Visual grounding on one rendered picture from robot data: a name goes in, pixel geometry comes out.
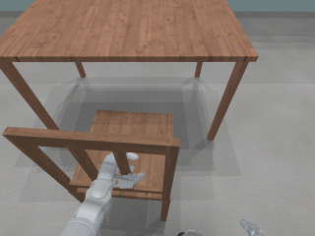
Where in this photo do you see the robot right hand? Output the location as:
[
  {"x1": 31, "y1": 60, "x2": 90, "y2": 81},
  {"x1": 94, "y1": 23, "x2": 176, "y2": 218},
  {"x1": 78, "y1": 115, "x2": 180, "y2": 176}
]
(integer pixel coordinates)
[{"x1": 240, "y1": 219, "x2": 266, "y2": 236}]

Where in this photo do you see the robot left hand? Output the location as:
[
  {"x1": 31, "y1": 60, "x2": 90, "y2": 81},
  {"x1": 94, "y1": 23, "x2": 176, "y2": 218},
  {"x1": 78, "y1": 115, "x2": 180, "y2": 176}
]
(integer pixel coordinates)
[{"x1": 96, "y1": 152, "x2": 145, "y2": 189}]

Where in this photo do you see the robot left forearm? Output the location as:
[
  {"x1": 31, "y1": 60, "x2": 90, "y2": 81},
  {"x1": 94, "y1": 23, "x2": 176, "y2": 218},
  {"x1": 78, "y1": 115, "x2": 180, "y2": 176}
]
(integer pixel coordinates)
[{"x1": 60, "y1": 178, "x2": 113, "y2": 236}]

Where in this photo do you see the table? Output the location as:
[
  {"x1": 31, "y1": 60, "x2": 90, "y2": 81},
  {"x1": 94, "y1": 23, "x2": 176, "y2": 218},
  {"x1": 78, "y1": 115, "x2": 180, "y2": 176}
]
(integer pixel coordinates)
[{"x1": 0, "y1": 0, "x2": 259, "y2": 141}]

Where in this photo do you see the chair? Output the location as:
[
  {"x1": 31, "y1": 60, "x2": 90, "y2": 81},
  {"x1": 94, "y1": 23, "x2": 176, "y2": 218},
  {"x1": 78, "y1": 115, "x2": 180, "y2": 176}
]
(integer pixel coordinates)
[{"x1": 2, "y1": 109, "x2": 180, "y2": 221}]

